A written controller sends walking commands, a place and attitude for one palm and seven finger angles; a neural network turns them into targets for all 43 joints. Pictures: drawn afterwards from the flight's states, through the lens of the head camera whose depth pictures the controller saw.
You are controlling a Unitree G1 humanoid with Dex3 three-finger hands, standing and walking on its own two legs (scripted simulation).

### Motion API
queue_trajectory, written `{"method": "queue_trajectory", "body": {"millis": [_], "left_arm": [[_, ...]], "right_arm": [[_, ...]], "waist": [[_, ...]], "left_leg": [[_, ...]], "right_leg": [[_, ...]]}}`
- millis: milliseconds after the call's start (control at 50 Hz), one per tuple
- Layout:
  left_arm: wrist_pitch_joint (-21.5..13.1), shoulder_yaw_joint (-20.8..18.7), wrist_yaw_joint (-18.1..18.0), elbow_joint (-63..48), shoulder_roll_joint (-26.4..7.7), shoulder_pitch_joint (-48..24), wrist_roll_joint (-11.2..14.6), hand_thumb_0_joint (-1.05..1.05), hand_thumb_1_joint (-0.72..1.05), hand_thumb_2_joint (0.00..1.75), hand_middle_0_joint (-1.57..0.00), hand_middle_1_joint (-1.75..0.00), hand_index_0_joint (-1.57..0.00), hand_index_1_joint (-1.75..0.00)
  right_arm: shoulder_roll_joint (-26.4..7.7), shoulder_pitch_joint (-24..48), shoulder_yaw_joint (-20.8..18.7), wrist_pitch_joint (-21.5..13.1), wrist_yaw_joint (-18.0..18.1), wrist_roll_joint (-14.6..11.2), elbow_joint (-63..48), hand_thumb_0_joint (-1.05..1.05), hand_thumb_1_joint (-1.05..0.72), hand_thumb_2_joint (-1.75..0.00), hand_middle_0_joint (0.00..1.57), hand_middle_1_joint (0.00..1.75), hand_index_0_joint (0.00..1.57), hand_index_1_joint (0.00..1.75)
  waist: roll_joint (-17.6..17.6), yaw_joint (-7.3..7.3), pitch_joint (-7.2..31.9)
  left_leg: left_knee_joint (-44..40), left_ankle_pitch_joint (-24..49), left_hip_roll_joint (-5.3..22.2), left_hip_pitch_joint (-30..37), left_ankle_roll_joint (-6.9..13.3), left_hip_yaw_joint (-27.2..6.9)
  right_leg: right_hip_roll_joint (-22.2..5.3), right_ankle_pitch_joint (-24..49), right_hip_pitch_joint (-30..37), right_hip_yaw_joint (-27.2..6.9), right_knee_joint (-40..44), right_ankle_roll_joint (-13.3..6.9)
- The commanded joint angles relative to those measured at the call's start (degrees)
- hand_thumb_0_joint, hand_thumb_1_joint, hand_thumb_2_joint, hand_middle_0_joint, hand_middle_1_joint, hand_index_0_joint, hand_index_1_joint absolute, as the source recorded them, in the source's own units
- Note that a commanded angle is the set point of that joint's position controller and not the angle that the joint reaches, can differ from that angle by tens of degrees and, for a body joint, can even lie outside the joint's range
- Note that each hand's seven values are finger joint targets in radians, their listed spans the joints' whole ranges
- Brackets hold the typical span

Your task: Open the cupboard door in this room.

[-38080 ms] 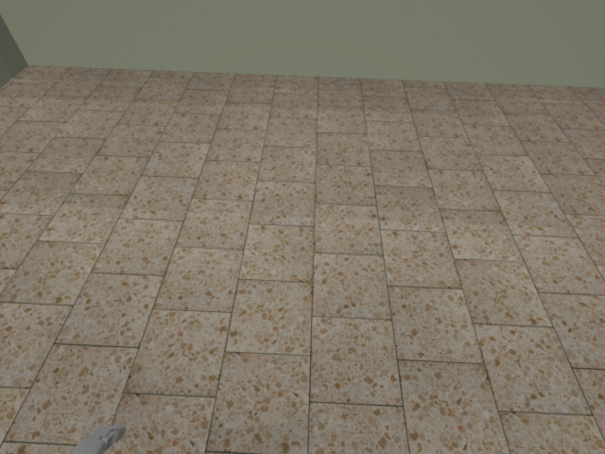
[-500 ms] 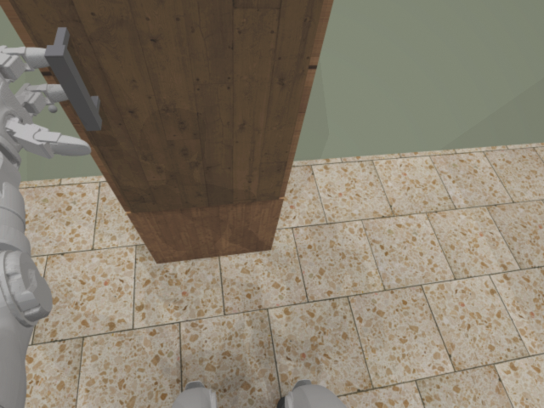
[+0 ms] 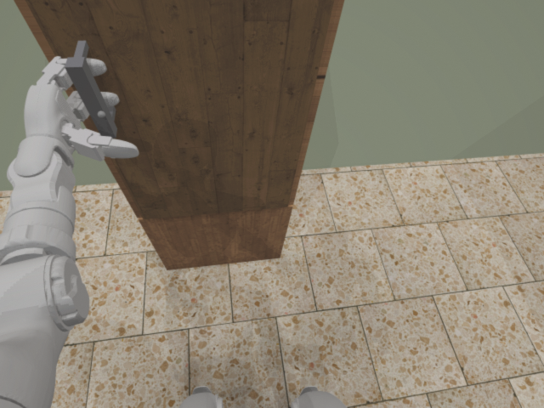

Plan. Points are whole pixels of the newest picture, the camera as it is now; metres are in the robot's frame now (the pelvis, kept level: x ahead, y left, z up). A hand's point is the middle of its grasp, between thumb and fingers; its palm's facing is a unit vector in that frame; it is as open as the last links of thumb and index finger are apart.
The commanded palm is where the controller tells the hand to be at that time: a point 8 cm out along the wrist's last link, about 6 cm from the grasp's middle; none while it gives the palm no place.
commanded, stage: slide the fingers in behind the handle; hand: left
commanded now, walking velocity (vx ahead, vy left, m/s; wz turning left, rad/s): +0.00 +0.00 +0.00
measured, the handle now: (96, 92) +0.55 +0.22 +0.12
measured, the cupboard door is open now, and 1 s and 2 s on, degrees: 0 0 18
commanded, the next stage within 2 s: close the thumb around the handle in 0.56 s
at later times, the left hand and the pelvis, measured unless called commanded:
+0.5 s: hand (114, 115) +0.50 +0.19 +0.12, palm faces +0.09 -1.00 -0.02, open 14.0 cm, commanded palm +0.48 +0.23 +0.12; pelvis +0.00 -0.01 +0.00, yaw +0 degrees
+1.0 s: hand (113, 114) +0.50 +0.19 +0.12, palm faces +0.08 -1.00 -0.02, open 10.8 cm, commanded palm +0.48 +0.22 +0.12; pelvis +0.00 -0.01 +0.00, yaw +1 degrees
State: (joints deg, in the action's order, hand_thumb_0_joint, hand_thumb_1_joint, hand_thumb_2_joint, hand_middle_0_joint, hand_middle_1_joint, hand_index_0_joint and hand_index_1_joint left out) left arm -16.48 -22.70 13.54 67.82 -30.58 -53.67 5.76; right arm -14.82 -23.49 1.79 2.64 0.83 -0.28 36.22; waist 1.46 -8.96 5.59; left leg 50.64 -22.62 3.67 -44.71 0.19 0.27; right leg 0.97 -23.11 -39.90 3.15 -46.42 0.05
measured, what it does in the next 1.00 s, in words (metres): stands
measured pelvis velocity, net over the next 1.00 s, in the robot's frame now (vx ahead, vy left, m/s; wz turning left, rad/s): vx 0.00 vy -0.01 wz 0.02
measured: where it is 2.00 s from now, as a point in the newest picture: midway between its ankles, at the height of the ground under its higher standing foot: outside the picture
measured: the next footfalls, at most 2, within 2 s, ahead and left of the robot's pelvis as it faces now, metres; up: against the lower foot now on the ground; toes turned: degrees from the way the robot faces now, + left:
none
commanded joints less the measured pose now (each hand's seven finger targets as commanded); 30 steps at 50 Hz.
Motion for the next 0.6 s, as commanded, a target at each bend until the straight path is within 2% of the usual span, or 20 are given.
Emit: {"method": "queue_trajectory", "body": {"millis": [0, 40, 60, 100, 160, 200, 240, 260, 300, 340, 360, 380, 420, 500, 520, 560, 580], "left_arm": [[-4.46, 0.58, -1.31, -12.65, -12.08, -28.83, -0.39, 0.00, -0.50, 0.30, -0.30, -1.20, -0.30, -1.20], [-4.64, 0.54, -1.03, -12.46, -11.55, -28.24, 0.01, 0.00, -0.50, 0.30, -0.30, -1.20, -0.30, -1.20], [-4.78, 1.95, -0.79, -13.25, -10.08, -28.99, 0.12, 0.00, -0.50, 0.30, -0.30, -1.20, -0.30, -1.20], [-5.34, 3.94, -0.67, -14.85, -6.68, -30.62, 0.74, 0.00, -0.50, 0.30, -0.30, -1.20, -0.30, -1.20], [-4.86, 0.53, -1.92, -12.87, -10.05, -29.59, 1.16, 0.00, -0.50, 0.30, -0.30, -1.20, -0.30, -1.20], [-4.92, 0.86, -3.09, -12.96, -10.06, -30.05, 0.24, 0.00, -0.50, 0.30, -0.30, -1.20, -0.30, -1.20], [-5.26, 3.16, -3.32, -13.59, -8.00, -30.08, -0.90, 0.00, -0.50, 0.30, -0.30, -1.20, -0.30, -1.20], [-5.52, 2.75, -3.47, -13.59, -8.63, -29.30, -1.19, 0.00, -0.50, 0.30, -0.30, -1.20, -0.30, -1.20], [-6.04, 4.31, -3.36, -14.48, -6.42, -30.06, -0.76, 0.00, -0.50, 0.30, -0.30, -1.20, -0.30, -1.20], [-6.04, 2.88, -3.21, -14.19, -8.35, -30.35, -0.49, 0.00, -0.50, 0.30, -0.30, -1.20, -0.30, -1.20], [-5.98, 2.84, -2.95, -14.32, -8.28, -30.13, -0.24, 0.00, -0.50, 0.30, -0.30, -1.20, -0.30, -1.20], [-6.04, 1.89, -2.73, -14.46, -9.39, -29.63, -0.05, 0.00, -0.50, 0.30, -0.30, -1.20, -0.30, -1.20], [-6.02, 2.11, -2.18, -14.35, -8.93, -28.89, 0.49, 0.00, -0.50, 0.30, -0.30, -1.20, -0.30, -1.20], [-5.92, 2.40, -1.96, -14.09, -8.86, -29.12, 0.54, 0.00, -0.50, 0.30, -0.30, -1.20, -0.30, -1.20], [-5.89, 2.03, -1.95, -13.59, -9.45, -28.51, 0.22, 0.00, -0.50, 0.30, -0.30, -1.20, -0.30, -1.20], [-5.64, 2.42, -2.04, -13.21, -9.25, -28.91, 0.34, 0.00, -0.50, 0.30, -0.30, -1.20, -0.30, -1.20], [-5.51, 3.65, -1.95, -13.23, -7.58, -28.74, 0.36, 0.00, -0.50, 0.30, -0.30, -1.20, -0.30, -1.20]], "right_arm": [[-10.33, -8.81, -3.86, -1.19, 0.78, 0.39, -2.66, 0.00, -0.90, -0.90, 0.20, 0.30, 0.20, 0.30], [-10.39, -8.79, -4.12, -1.26, 0.80, 0.29, -2.72, 0.00, -0.90, -0.90, 0.20, 0.30, 0.20, 0.30], [-10.25, -8.55, -4.05, -1.32, 0.73, 0.26, -2.72, 0.00, -0.90, -0.90, 0.20, 0.30, 0.20, 0.30], [-9.96, -8.86, -4.20, -1.68, 0.56, 0.45, -2.23, 0.00, -0.90, -0.90, 0.20, 0.30, 0.20, 0.30], [-10.40, -8.65, -4.26, -1.60, 0.74, 0.33, -1.90, 0.00, -0.90, -0.90, 0.20, 0.30, 0.20, 0.30], [-10.32, -8.85, -4.03, -1.71, 0.61, 0.50, -1.89, 0.00, -0.90, -0.90, 0.20, 0.30, 0.20, 0.30], [-10.02, -8.76, -4.14, -1.82, 0.35, 0.53, -1.88, 0.00, -0.90, -0.90, 0.20, 0.30, 0.20, 0.30], [-10.11, -8.76, -4.29, -1.78, 0.36, 0.50, -1.90, 0.00, -0.90, -0.90, 0.20, 0.30, 0.20, 0.30], [-9.97, -8.85, -4.28, -1.88, 0.19, 0.60, -1.84, 0.00, -0.90, -0.90, 0.20, 0.30, 0.20, 0.30], [-10.34, -8.90, -4.46, -1.87, 0.35, 0.47, -1.54, 0.00, -0.90, -0.90, 0.20, 0.30, 0.20, 0.30], [-10.32, -8.94, -4.50, -1.93, 0.36, 0.44, -1.48, 0.00, -0.90, -0.90, 0.20, 0.30, 0.20, 0.30], [-10.40, -9.02, -4.49, -1.91, 0.44, 0.33, -1.55, 0.00, -0.90, -0.90, 0.20, 0.30, 0.20, 0.30], [-10.25, -8.74, -4.32, -1.88, 0.50, 0.21, -1.46, 0.00, -0.90, -0.90, 0.20, 0.30, 0.20, 0.30], [-10.15, -8.64, -4.18, -1.83, 0.67, 0.22, -1.44, 0.00, -0.90, -0.90, 0.20, 0.30, 0.20, 0.30], [-10.15, -8.47, -4.27, -1.74, 0.70, 0.15, -1.41, 0.00, -0.90, -0.90, 0.20, 0.30, 0.20, 0.30], [-10.24, -8.40, -4.24, -1.63, 0.76, 0.05, -1.39, 0.00, -0.90, -0.90, 0.20, 0.30, 0.20, 0.30], [-10.06, -8.34, -4.28, -1.69, 0.72, 0.06, -1.50, 0.00, -0.90, -0.90, 0.20, 0.30, 0.20, 0.30]], "waist": [[5.26, -1.87, 21.56], [5.70, -1.64, 23.49], [7.45, -1.74, 23.93], [8.48, -2.12, 25.17], [5.79, -1.55, 24.03], [5.98, -1.48, 23.18], [7.31, -1.73, 23.24], [7.09, -1.45, 23.16], [7.39, -1.95, 23.57], [5.59, -2.13, 24.36], [5.91, -1.92, 25.17], [4.75, -1.54, 25.53], [5.88, -1.46, 25.06], [5.54, -1.69, 22.95], [6.81, -1.41, 23.21], [5.51, -2.00, 21.72], [5.68, -2.15, 21.78]], "left_leg": [[-4.10, 19.94, -1.94, 21.20, 1.62, -2.67], [-3.97, 20.63, -1.81, 22.23, 1.41, -2.62], [-4.02, 20.49, -1.83, 22.93, 1.26, -2.62], [-3.70, 22.01, -1.82, 25.34, 1.17, -3.15], [-4.15, 19.49, -1.78, 22.70, 1.24, -2.92], [-4.23, 19.42, -2.12, 21.58, 1.48, -2.66], [-4.26, 19.17, -2.02, 22.56, 1.29, -2.84], [-4.28, 18.93, -1.92, 22.56, 1.23, -2.95], [-4.09, 19.31, -2.12, 23.42, 1.37, -2.93], [-4.17, 18.38, -2.08, 22.53, 1.56, -2.64], [-4.22, 18.54, -2.23, 22.65, 1.56, -2.47], [-4.27, 18.69, -2.30, 22.03, 1.65, -2.34], [-4.29, 19.44, -2.39, 22.20, 1.70, -2.00], [-4.39, 18.96, -2.50, 21.24, 1.85, -2.05], [-4.38, 19.33, -2.43, 21.62, 1.68, -1.99], [-4.57, 18.23, -2.38, 20.86, 1.77, -1.99], [-4.57, 18.29, -2.46, 21.19, 1.78, -1.93]], "right_leg": [[2.35, 18.33, 2.50, -0.62, 4.73, -0.59], [2.31, 19.04, 2.81, -0.70, 4.56, -0.60], [2.27, 18.56, 2.26, -0.71, 4.58, -0.68], [2.43, 18.64, 1.29, -0.33, 4.32, -0.97], [2.37, 17.77, 2.47, -0.59, 4.78, -0.65], [2.26, 18.19, 2.91, -0.68, 4.70, -0.71], [2.21, 17.40, 1.50, -0.56, 4.60, -0.68], [2.20, 16.90, 1.29, -0.50, 4.58, -0.78], [2.34, 17.40, 1.61, -0.56, 4.72, -0.92], [2.31, 17.77, 2.78, -0.98, 5.06, -0.60], [2.29, 18.38, 3.62, -1.08, 5.13, -0.60], [2.28, 19.12, 4.90, -1.20, 5.11, -0.62], [2.27, 20.34, 5.14, -1.31, 5.26, -0.62], [2.30, 19.99, 4.96, -1.21, 5.36, -0.70], [2.22, 20.18, 4.51, -1.26, 5.22, -0.69], [2.16, 19.34, 4.11, -1.26, 5.56, -0.54], [2.17, 19.32, 3.88, -1.22, 5.63, -0.53]]}}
